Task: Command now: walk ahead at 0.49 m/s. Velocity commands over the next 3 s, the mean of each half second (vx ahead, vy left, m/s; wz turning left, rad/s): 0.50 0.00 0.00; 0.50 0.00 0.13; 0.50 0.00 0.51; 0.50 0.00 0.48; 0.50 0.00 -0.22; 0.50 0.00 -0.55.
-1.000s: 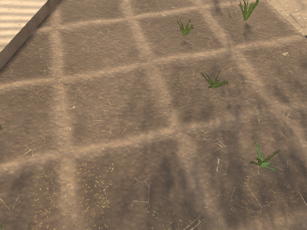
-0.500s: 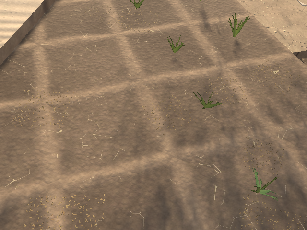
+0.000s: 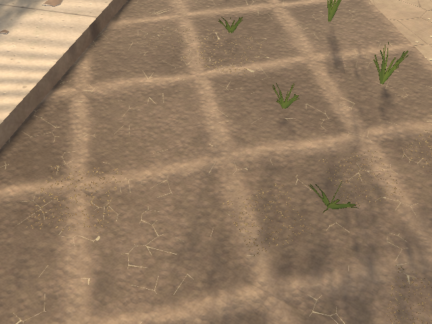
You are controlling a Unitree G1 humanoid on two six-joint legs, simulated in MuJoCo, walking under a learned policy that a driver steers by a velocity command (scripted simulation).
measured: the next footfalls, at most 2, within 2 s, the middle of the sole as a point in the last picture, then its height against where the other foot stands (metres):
left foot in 0.26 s outside the picture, level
right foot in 0.84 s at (264, 285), level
